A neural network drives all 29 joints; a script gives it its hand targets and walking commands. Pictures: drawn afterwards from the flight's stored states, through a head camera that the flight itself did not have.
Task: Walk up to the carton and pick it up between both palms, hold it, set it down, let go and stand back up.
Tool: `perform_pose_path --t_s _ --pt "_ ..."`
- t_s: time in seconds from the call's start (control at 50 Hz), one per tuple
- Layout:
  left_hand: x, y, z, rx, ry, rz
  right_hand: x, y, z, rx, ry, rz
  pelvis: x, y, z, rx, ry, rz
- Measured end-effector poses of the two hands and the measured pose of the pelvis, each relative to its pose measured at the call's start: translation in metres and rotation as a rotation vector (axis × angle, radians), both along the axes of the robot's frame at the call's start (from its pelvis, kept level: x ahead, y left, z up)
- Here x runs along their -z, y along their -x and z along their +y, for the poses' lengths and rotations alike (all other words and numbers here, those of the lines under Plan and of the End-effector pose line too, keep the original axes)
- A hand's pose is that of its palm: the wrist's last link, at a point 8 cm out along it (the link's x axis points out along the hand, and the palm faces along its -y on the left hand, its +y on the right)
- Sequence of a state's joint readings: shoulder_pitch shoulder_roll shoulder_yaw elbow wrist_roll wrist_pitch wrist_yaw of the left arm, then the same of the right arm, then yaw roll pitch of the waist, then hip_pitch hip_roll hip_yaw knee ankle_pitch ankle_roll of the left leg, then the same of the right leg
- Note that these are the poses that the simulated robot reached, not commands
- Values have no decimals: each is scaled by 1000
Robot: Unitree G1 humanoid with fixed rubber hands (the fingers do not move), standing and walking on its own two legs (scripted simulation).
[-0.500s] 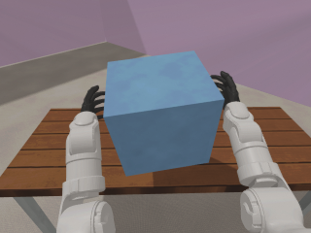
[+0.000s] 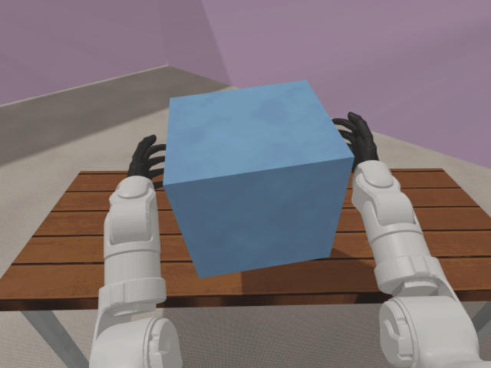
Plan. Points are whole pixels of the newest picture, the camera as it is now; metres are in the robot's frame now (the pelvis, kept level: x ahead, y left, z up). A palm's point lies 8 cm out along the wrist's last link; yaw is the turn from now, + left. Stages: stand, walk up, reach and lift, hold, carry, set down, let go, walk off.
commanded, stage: hold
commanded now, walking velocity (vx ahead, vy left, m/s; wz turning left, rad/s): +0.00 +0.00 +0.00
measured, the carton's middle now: (252, 179) +0.45 +0.00 +0.13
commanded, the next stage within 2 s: none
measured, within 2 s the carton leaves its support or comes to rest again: neither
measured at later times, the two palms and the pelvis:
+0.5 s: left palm (141, 182) +0.35 +0.18 +0.20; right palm (362, 161) +0.37 -0.17 +0.22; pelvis +0.00 +0.00 +0.00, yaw +0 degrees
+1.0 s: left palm (141, 182) +0.35 +0.18 +0.20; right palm (362, 161) +0.37 -0.17 +0.22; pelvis +0.00 +0.00 +0.00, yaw +0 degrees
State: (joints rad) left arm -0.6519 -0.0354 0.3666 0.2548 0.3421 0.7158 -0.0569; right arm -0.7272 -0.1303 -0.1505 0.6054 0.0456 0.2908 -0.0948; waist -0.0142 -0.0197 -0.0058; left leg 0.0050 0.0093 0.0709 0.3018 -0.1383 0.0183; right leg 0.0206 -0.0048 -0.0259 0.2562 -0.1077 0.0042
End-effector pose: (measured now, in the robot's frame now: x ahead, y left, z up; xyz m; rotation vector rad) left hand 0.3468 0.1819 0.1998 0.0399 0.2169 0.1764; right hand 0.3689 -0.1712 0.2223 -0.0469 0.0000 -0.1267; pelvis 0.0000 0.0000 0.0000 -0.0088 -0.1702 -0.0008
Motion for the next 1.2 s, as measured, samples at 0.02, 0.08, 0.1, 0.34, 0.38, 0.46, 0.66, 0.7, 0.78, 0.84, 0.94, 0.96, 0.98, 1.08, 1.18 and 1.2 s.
perform_pose_path --t_s 0.02,0.08,0.1,0.34,0.38,0.46,0.66,0.7,0.78,0.84,0.94,0.96,0.98,1.08,1.18,1.2 --pt "0 0 0 0 0 0 0 0 0 0 0 0 0 0 0 0 0 0" --pt "0 0 0 0 0 0 0 0 0 0 0 0 0 0 0 0 0 0" --pt "0 0 0 0 0 0 0 0 0 0 0 0 0 0 0 0 0 0" --pt "0 0 0 0 0 0 0 0 0 0 0 -1 0 0 0 0 0 0" --pt "0 0 0 0 0 0 0 0 0 0 0 -1 0 0 0 0 0 0" --pt "0 0 0 -1 -1 0 0 0 0 0 0 -1 0 0 0 0 0 0" --pt "0 0 0 -1 -1 0 0 0 0 0 0 -2 0 0 0 -1 0 0" --pt "0 0 0 -1 -1 0 0 0 0 0 0 -2 0 0 0 -1 0 0" --pt "0 0 0 -1 -1 0 0 0 0 0 0 -2 0 0 0 -1 0 0" --pt "0 0 0 -1 -1 0 0 0 0 0 -1 -2 0 0 0 -1 0 0" --pt "0 0 0 -1 -1 0 0 0 0 0 -1 -2 0 0 0 -1 0 0" --pt "0 0 0 -1 -1 0 0 0 0 0 -1 -2 0 0 0 -1 0 0" --pt "0 0 0 -1 -1 0 0 0 0 0 -1 -2 0 0 0 -1 0 0" --pt "0 0 0 -1 -1 0 0 0 0 0 -1 -2 0 0 0 -1 0 -1" --pt "0 0 0 -1 -1 0 0 0 0 0 -1 -3 0 0 0 -1 0 -1" --pt "0 0 0 -1 -1 0 0 0 0 0 -1 -3 0 0 0 -1 0 -1"
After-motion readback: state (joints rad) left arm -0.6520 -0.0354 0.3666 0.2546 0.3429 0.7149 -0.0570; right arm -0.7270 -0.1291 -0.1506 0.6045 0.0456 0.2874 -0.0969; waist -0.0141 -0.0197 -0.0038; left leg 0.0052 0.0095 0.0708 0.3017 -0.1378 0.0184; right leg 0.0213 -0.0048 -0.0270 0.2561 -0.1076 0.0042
